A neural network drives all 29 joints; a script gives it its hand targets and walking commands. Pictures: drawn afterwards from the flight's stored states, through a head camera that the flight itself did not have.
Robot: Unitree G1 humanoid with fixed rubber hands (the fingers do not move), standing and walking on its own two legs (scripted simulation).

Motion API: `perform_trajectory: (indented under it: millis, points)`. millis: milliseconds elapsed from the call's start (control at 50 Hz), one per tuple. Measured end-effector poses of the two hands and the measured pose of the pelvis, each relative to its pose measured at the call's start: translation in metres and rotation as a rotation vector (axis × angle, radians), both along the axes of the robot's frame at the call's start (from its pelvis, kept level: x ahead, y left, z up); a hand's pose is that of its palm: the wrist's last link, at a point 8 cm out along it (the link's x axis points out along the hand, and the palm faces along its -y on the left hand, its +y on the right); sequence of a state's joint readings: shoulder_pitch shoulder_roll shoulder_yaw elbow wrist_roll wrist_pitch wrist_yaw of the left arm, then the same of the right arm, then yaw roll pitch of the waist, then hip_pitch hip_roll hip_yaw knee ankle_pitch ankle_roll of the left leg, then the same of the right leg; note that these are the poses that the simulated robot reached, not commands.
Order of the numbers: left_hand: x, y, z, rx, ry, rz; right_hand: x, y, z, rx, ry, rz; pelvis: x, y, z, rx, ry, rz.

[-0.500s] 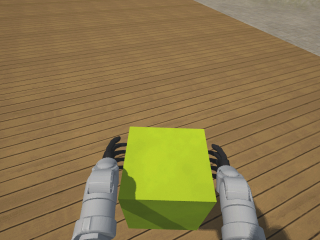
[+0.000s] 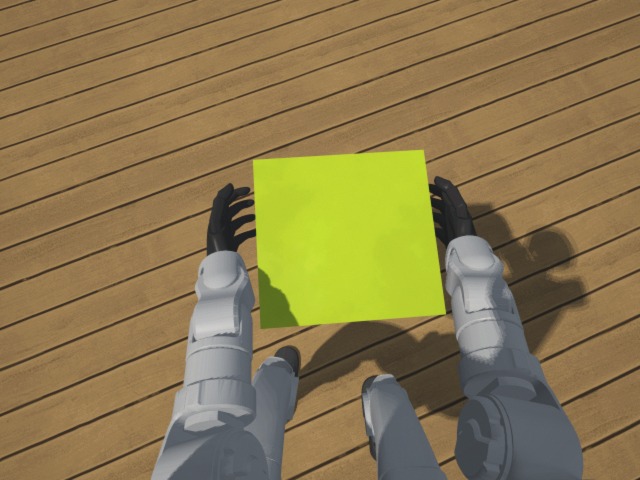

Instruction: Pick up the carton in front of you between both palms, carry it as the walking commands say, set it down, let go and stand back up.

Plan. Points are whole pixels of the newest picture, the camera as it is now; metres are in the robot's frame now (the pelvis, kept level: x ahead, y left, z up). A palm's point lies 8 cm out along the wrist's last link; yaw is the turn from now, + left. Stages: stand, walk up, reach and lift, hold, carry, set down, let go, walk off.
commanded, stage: set down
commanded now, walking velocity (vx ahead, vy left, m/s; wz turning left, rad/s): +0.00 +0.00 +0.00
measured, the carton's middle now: (338, 251) +0.39 +0.01 -0.16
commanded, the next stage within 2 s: none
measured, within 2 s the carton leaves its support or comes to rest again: neither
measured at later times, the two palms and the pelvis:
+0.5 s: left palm (230, 250) +0.39 +0.18 -0.20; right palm (408, 224) +0.46 -0.11 -0.22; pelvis +0.00 -0.03 -0.12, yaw +0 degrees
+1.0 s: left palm (235, 265) +0.40 +0.20 -0.36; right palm (375, 227) +0.50 -0.08 -0.37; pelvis -0.04 -0.02 -0.24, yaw -1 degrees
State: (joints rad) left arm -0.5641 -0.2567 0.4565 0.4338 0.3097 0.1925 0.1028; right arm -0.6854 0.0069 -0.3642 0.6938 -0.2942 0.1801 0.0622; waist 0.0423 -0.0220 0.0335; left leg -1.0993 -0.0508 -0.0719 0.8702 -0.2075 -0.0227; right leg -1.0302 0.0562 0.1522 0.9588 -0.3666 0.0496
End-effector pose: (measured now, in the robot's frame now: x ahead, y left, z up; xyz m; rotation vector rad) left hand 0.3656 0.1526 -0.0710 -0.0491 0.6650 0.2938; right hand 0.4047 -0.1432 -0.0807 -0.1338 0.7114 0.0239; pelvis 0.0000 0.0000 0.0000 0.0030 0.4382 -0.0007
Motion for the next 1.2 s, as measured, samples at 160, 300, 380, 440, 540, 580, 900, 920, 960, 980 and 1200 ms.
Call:
perform_trajectory:
  millis: [160, 300, 380, 440, 540, 580, 900, 920, 960, 980, 1200]
  points:
    - [0.010, 0.004, -0.043, -0.022, -0.053, 0.080, 0.029, 0.007, -0.041, 0.047, -0.038, 0.026, -0.004, -0.020, -0.048, 0.001, 0.159, 0.002]
    - [0.021, 0.013, -0.075, -0.019, -0.020, 0.102, 0.044, 0.017, -0.075, 0.057, -0.002, 0.039, -0.002, -0.031, -0.079, 0.001, 0.248, 0.001]
    - [0.024, 0.018, -0.096, -0.009, -0.001, 0.108, 0.050, 0.023, -0.099, 0.055, 0.016, 0.052, -0.001, -0.034, -0.096, 0.001, 0.297, 0.000]
    - [0.026, 0.022, -0.114, -0.002, 0.007, 0.112, 0.054, 0.027, -0.119, 0.055, 0.022, 0.063, -0.001, -0.034, -0.109, 0.001, 0.331, -0.002]
    - [0.030, 0.029, -0.146, 0.003, 0.009, 0.122, 0.060, 0.034, -0.153, 0.053, 0.024, 0.080, -0.006, -0.032, -0.133, 0.001, 0.376, -0.006]
    - [0.031, 0.031, -0.159, 0.002, 0.008, 0.128, 0.063, 0.037, -0.166, 0.052, 0.023, 0.088, -0.009, -0.031, -0.143, 0.001, 0.389, -0.007]
    - [0.032, 0.048, -0.263, -0.013, 0.025, 0.189, 0.086, 0.060, -0.261, 0.013, 0.033, 0.167, -0.038, -0.022, -0.220, 0.005, 0.404, -0.020]
    - [0.032, 0.049, -0.269, -0.013, 0.028, 0.193, 0.088, 0.061, -0.266, 0.011, 0.035, 0.172, -0.039, -0.022, -0.224, 0.005, 0.403, -0.021]
    - [0.032, 0.051, -0.280, -0.013, 0.033, 0.199, 0.091, 0.064, -0.277, 0.006, 0.039, 0.183, -0.042, -0.022, -0.232, 0.007, 0.400, -0.021]
    - [0.033, 0.052, -0.286, -0.013, 0.035, 0.202, 0.093, 0.065, -0.282, 0.003, 0.041, 0.188, -0.043, -0.022, -0.236, 0.007, 0.399, -0.022]
    - [0.034, 0.058, -0.352, 0.001, 0.070, 0.233, 0.110, 0.077, -0.348, -0.017, 0.065, 0.251, -0.052, -0.026, -0.276, 0.025, 0.382, -0.028]
